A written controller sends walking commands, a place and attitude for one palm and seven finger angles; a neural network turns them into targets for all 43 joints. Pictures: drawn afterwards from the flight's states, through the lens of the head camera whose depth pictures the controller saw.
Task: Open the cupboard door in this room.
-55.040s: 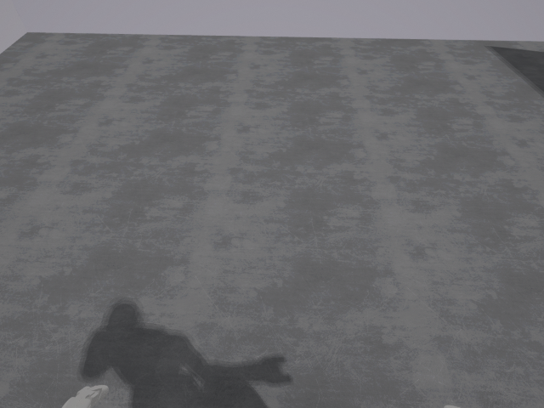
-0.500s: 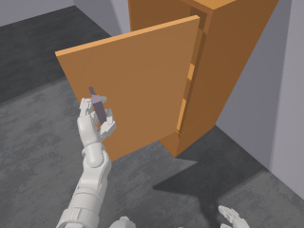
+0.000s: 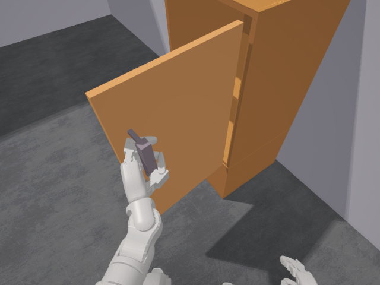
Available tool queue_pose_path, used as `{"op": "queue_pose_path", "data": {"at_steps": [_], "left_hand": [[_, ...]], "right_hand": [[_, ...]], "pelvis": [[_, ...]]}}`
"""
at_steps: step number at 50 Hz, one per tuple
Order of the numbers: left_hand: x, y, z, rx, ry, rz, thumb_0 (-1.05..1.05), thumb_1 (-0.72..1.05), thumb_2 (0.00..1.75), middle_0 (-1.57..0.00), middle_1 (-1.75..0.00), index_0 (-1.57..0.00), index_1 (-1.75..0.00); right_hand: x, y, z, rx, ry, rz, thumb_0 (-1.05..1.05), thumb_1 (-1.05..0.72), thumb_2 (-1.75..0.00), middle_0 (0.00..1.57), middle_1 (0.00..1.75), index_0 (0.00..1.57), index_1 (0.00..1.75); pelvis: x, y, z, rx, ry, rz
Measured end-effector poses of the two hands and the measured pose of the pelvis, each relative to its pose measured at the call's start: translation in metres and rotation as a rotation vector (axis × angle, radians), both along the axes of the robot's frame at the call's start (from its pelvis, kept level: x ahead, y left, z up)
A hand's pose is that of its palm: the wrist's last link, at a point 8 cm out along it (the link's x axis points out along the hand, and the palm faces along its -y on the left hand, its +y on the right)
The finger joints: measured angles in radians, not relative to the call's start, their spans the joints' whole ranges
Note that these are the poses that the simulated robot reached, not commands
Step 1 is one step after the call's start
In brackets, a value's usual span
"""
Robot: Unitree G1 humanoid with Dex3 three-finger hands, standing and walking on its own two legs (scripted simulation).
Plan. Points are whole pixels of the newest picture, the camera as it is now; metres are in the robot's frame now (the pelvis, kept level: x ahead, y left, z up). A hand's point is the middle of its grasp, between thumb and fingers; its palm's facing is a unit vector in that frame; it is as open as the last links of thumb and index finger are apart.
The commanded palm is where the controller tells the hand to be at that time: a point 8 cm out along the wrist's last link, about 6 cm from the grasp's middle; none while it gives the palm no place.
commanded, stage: open thumb and fingers to let go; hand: left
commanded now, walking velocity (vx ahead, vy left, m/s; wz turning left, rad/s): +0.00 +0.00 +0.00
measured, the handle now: (142, 154) +0.38 +0.12 +0.06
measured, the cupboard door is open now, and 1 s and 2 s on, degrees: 96 98 98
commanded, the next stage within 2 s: slide the hand sideways off the handle in 0.68 s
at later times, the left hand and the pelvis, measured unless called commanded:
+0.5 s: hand (159, 169) +0.34 +0.08 +0.06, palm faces +0.30 -0.96 +0.01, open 14.0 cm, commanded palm +0.30 +0.13 +0.05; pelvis +0.00 +0.02 +0.00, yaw -1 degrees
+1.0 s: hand (151, 190) +0.30 +0.09 +0.06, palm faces -0.23 -0.97 -0.06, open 16.2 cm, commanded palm +0.29 +0.13 +0.05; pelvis -0.01 +0.03 +0.00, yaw -1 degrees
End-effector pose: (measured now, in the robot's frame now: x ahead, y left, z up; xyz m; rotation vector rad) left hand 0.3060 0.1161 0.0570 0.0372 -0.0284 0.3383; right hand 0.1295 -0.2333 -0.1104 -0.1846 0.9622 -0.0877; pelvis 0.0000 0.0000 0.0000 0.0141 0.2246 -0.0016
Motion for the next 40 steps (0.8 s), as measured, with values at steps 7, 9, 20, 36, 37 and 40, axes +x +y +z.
{"op": "queue_pose_path", "data": {"at_steps": [7,9,20,36,37,40], "left_hand": [[0.003,0.004,0.002,-0.034,0.014,-0.010,0.01,0.41,0.68,-0.35,-1.30,-0.34,-1.30],[0.004,0.005,0.002,-0.041,0.015,-0.011,0.01,0.30,0.64,-0.35,-1.29,-0.34,-1.29],[0.004,0.006,0.000,-0.041,0.002,-0.036,0.00,-0.31,0.38,-0.32,-1.19,-0.30,-1.19],[-0.005,0.005,-0.001,-0.035,0.010,-0.079,-0.01,-0.50,0.30,-0.29,-0.66,-0.28,-0.66],[-0.005,0.005,-0.001,-0.034,0.011,-0.080,-0.01,-0.50,0.30,-0.31,-0.64,-0.30,-0.64],[-0.005,0.006,-0.001,-0.034,0.011,-0.078,-0.01,-0.50,0.30,-0.34,-0.60,-0.33,-0.60]], "right_hand": [[0.004,0.003,0.000,0.012,-0.007,-0.001,0.01,-0.90,-0.90,0.20,0.30,0.20,0.30],[0.005,0.005,0.001,0.012,-0.007,0.001,0.01,-0.90,-0.90,0.20,0.30,0.20,0.30],[0.003,0.013,0.002,0.009,0.001,-0.001,0.01,-0.90,-0.90,0.20,0.30,0.20,0.30],[0.005,0.033,0.007,0.014,-0.025,0.001,0.01,-0.90,-0.90,0.20,0.30,0.20,0.30],[0.005,0.034,0.007,0.014,-0.029,0.002,0.01,-0.90,-0.90,0.20,0.30,0.20,0.30],[0.006,0.037,0.007,0.014,-0.037,0.009,0.01,-0.90,-0.90,0.20,0.30,0.20,0.30]], "pelvis": [[0.001,-0.001,0.003,0.003,0.001,0.000],[0.002,0.000,0.003,0.003,0.000,0.000],[0.005,0.010,0.002,-0.005,0.005,-0.006],[0.001,0.025,0.000,-0.022,-0.006,-0.018],[0.000,0.025,0.000,-0.023,-0.007,-0.017],[-0.002,0.027,-0.001,-0.026,-0.009,-0.016]]}}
